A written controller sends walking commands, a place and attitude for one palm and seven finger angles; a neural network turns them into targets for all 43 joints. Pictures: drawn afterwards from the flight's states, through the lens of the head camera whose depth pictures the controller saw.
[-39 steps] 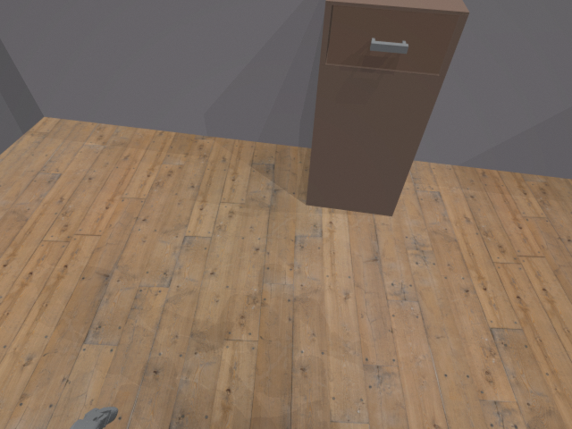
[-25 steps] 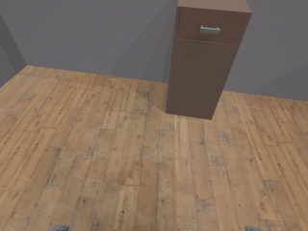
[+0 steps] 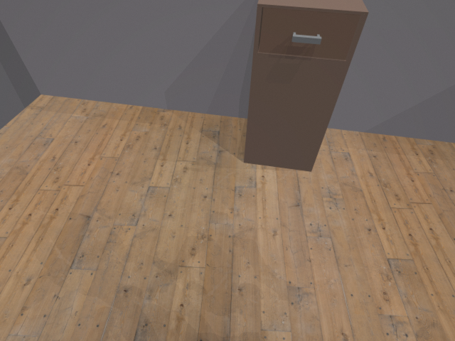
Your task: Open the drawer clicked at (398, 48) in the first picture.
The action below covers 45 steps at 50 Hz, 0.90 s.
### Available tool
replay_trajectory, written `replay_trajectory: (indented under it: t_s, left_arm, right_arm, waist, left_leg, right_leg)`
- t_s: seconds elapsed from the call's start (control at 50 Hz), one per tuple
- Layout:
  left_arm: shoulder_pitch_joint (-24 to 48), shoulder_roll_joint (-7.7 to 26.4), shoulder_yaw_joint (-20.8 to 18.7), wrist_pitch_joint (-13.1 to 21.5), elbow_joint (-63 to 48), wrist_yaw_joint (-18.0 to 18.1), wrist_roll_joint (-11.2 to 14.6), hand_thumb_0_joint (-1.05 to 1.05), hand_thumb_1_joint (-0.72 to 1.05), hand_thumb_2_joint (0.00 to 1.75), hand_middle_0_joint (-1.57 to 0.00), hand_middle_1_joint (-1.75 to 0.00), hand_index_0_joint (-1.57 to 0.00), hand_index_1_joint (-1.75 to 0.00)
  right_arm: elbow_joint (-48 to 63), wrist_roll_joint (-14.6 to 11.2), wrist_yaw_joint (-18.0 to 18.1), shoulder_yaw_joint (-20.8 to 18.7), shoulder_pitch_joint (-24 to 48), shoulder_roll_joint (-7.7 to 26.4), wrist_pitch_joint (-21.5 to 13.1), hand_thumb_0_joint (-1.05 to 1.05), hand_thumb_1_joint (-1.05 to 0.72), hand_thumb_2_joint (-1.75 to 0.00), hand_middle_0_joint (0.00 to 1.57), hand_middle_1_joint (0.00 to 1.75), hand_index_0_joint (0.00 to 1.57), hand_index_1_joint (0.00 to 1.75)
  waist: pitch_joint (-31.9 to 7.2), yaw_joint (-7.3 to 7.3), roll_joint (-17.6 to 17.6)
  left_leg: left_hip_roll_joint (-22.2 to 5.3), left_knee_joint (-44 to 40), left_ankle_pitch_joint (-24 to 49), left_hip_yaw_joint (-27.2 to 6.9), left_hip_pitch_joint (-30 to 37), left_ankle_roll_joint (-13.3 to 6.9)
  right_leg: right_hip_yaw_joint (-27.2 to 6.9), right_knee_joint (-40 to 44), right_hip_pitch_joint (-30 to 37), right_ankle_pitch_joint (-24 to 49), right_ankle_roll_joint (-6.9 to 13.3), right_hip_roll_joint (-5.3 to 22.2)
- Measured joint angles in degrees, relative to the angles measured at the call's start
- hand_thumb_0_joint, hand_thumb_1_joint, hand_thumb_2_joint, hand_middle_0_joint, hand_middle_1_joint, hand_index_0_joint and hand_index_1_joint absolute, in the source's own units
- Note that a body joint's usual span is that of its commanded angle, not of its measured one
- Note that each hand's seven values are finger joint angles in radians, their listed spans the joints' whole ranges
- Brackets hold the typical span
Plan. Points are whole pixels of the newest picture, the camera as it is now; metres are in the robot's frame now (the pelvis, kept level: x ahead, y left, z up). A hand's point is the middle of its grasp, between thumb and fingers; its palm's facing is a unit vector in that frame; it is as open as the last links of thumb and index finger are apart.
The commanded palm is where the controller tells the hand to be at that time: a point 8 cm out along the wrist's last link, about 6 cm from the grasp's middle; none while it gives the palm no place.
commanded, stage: stand and wait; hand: left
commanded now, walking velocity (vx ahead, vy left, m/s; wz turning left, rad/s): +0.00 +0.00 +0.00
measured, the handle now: (306, 37) +1.21 -0.26 +0.03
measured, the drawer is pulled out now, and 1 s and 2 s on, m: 0.00 0.00 0.00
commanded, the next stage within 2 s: look at it before walking up in 0.22 s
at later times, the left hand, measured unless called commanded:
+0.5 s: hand out of the picture +0.08 +0.24 -0.16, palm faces -0.04 -0.94 -0.33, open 7.4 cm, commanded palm none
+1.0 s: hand out of the picture +0.10 +0.24 -0.15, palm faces -0.04 -0.94 -0.33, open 7.4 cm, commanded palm none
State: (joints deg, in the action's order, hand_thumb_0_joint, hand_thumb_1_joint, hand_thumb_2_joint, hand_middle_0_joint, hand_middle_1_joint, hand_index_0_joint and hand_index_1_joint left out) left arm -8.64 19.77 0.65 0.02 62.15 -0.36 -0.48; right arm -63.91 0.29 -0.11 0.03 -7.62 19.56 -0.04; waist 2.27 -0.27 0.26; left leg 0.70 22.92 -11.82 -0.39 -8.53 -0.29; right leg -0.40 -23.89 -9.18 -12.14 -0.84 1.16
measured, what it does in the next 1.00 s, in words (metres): stands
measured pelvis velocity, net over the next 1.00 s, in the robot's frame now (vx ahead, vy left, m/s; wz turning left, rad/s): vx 0.01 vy -0.01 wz -0.01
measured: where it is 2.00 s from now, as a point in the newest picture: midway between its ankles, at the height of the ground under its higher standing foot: outside the picture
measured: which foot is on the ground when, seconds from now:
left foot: down 0.00-1.00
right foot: down 0.00-1.00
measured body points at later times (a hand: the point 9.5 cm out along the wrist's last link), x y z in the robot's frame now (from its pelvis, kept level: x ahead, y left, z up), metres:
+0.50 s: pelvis +0.01 -0.01 +0.00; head +0.01 -0.01 +0.45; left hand +0.09 +0.29 -0.13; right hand +0.08 -0.30 -0.13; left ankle +0.01 +0.12 -0.74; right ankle +0.01 -0.13 -0.74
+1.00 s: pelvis +0.01 -0.01 +0.00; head +0.02 -0.01 +0.45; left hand +0.10 +0.29 -0.13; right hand +0.10 -0.31 -0.13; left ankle +0.01 +0.12 -0.74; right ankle +0.01 -0.13 -0.74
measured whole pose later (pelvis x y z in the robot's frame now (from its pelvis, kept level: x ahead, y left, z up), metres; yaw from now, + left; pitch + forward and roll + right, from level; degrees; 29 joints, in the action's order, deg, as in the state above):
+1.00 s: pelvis +0.01 -0.01 +0.00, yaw +0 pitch -2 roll +0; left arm -7.2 19.7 0.6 0.5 62.1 -0.4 -0.5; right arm -63.9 0.2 0.1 0.3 -5.6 19.5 -0.4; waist 2.4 0.0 0.3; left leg -0.2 20.5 -11.8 -0.3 -6.8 0.5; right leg -0.5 -21.8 -7.7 -12.1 -0.1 0.3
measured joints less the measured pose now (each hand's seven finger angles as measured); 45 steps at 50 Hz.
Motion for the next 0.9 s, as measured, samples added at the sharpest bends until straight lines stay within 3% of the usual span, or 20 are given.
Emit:
replay_trajectory:
  t_s: [0.9]
  left_arm:
    - [1.5, 0.0, 0.0, 0.6, -0.1, 0.0, 0.0, 0.01, 0.91, 0.89, -0.21, -0.30, -0.20, -0.30]
  right_arm:
    - [0.1, -0.1, 0.2, 0.3, 2.1, -0.1, -0.3, 0.01, -0.91, -0.89, 0.21, 0.30, 0.20, 0.30]
  waist:
    - [0.0, 0.20, 0.0]
  left_leg:
    - [-0.9, -2.2, 0.0, 0.0, 1.5, 0.8]
  right_leg:
    - [0.0, 1.9, 1.2, -0.1, 0.8, -0.9]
